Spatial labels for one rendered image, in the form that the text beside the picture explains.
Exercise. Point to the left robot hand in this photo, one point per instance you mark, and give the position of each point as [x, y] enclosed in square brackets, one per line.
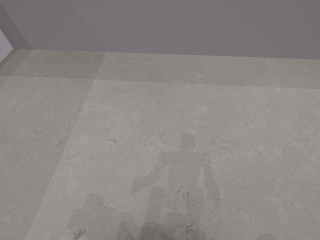
[74, 233]

